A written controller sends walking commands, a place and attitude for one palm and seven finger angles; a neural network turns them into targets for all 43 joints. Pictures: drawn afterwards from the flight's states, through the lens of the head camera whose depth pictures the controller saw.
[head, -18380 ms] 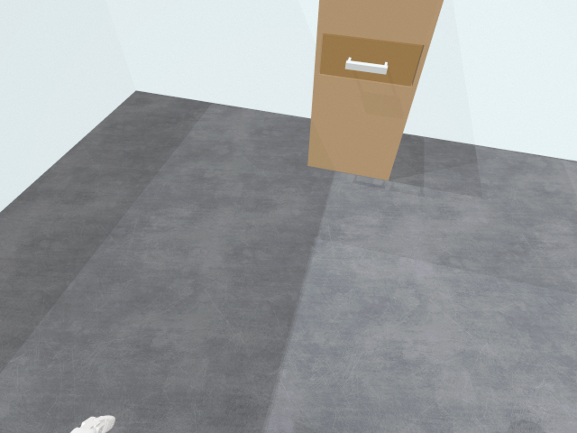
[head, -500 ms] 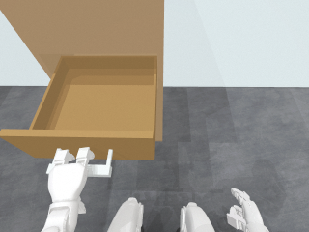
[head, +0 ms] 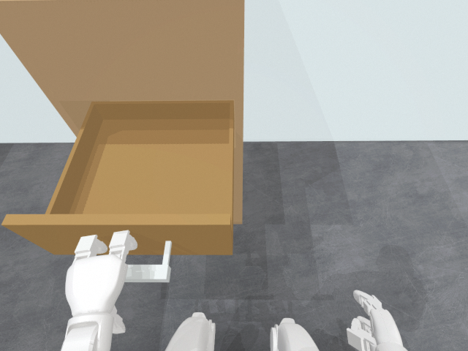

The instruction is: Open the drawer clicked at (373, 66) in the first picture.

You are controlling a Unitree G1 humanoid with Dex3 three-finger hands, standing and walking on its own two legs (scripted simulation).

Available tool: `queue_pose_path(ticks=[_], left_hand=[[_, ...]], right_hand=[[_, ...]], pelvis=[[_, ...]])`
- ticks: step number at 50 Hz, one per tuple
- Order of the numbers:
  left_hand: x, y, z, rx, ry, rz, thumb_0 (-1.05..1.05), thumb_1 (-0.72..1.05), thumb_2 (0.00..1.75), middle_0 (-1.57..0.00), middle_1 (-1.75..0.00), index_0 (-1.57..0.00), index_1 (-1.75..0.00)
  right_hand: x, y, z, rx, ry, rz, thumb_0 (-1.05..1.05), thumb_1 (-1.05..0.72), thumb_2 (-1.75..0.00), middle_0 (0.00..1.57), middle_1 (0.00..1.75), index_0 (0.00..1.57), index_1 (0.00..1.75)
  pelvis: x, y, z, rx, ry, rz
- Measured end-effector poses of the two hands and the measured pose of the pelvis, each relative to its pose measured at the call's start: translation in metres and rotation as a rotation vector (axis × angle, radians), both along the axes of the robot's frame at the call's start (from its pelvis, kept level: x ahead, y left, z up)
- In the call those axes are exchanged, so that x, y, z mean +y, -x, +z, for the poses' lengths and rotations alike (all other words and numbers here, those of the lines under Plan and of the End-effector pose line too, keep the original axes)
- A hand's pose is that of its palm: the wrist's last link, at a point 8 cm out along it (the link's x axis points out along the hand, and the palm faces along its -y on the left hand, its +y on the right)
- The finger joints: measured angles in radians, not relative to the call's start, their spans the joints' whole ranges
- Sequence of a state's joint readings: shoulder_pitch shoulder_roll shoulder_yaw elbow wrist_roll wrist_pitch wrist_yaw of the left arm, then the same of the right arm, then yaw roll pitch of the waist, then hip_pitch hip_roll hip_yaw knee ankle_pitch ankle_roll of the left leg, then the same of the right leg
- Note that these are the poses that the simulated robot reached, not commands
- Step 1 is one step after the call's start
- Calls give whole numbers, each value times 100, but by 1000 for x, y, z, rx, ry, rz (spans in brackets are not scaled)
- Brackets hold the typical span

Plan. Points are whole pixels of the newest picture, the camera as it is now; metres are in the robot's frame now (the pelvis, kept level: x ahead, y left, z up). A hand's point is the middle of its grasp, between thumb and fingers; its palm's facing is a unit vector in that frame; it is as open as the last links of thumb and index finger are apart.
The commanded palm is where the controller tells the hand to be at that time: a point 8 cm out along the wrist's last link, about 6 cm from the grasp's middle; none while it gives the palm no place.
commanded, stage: lift the hand off the handle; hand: left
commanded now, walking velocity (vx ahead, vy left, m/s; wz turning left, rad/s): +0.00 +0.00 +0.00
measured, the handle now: (126, 260) +0.28 +0.23 -0.06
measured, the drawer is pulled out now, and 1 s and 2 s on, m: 0.30 0.30 0.30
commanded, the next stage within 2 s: draw the hand back to the body in 1.84 s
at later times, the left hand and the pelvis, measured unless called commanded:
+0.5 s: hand (109, 277) +0.23 +0.23 -0.01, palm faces -0.01 -0.08 -1.00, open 13.7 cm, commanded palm +0.21 +0.22 +0.04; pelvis +0.01 +0.00 +0.03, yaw +0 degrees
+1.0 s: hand (97, 273) +0.23 +0.23 +0.03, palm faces +0.00 -0.09 -1.00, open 13.8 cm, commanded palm +0.21 +0.22 +0.08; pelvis +0.02 -0.01 +0.05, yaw +0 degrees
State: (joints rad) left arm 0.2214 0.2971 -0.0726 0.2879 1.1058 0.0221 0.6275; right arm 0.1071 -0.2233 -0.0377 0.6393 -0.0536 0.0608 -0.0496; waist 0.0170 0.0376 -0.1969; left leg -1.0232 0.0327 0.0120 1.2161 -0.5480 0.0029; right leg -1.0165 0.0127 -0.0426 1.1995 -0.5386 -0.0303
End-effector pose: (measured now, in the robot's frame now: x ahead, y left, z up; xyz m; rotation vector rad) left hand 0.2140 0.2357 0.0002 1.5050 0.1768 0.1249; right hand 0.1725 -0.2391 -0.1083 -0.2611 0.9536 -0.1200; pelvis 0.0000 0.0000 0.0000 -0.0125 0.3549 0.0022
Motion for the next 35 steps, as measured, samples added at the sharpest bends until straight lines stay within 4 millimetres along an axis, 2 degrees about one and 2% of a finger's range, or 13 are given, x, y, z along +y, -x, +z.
queue_pose_path(ticks=[19,35], left_hand=[[-7,1,32,-16,9,1,0,-49,30,-32,-120,-34,-121],[-8,1,55,-14,8,4,0,-49,30,-32,-120,-33,-121]], right_hand=[[15,-19,27,-50,-48,29,1,-90,-90,21,30,21,29],[6,-19,43,-62,-53,26,1,-91,-90,21,30,21,29]], pelvis=[[3,-11,20,-54,-1,-2],[-2,-16,34,-94,-8,-5]])
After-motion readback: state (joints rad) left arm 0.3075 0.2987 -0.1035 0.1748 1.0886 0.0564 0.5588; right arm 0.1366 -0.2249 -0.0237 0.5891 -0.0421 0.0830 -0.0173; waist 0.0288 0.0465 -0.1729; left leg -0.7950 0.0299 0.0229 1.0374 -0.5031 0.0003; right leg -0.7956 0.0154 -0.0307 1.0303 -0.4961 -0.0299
